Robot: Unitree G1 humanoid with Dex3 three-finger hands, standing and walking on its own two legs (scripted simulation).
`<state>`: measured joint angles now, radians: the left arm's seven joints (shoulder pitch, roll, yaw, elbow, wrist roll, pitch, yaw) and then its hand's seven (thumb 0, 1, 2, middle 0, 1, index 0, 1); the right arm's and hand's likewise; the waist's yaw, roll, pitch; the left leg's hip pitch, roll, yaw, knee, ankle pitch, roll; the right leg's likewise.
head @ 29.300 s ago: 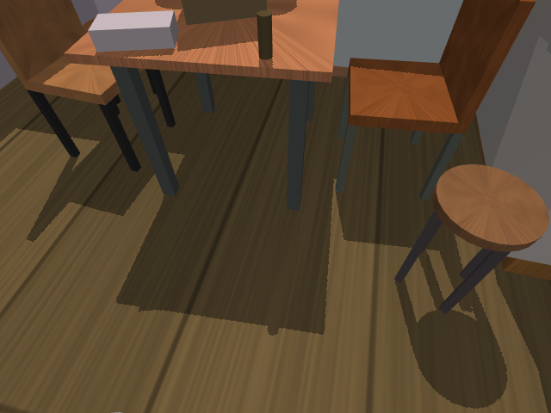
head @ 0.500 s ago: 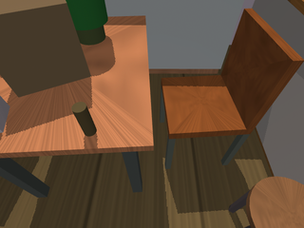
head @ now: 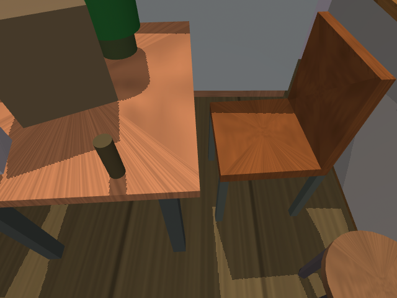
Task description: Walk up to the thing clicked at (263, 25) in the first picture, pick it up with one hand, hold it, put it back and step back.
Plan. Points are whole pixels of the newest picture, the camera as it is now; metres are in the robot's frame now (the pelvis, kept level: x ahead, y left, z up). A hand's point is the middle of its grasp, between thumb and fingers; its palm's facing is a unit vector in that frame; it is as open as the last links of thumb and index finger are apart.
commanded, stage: stand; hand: left
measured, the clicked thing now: (110, 157) +0.39 +0.23 +0.03
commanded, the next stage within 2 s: step back in 0.22 s
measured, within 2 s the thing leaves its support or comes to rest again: neither
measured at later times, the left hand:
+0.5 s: hand out of the picture +0.04 +0.25 -0.17, palm faces -0.03 -0.90 -0.42, open 7.4 cm
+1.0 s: hand out of the picture -0.05 +0.28 -0.18, palm faces +0.05 -0.93 -0.36, open 7.4 cm
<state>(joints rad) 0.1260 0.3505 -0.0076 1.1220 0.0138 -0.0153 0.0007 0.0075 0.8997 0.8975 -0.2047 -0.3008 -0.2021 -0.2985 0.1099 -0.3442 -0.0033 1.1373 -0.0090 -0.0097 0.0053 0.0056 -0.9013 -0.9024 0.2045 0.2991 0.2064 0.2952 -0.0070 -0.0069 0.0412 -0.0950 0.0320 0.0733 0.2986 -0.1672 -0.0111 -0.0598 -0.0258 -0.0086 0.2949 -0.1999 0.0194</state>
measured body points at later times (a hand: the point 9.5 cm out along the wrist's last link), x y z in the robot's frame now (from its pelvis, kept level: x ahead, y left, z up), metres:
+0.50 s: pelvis -0.05 -0.03 -0.03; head +0.01 -0.04 +0.42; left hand +0.04 +0.30 -0.14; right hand +0.06 -0.35 -0.15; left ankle +0.00 +0.12 -0.75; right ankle -0.03 -0.13 -0.75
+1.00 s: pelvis -0.17 +0.01 -0.03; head -0.11 +0.04 +0.42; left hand -0.05 +0.32 -0.16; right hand -0.08 -0.31 -0.14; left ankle -0.19 +0.11 -0.75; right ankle -0.09 -0.13 -0.70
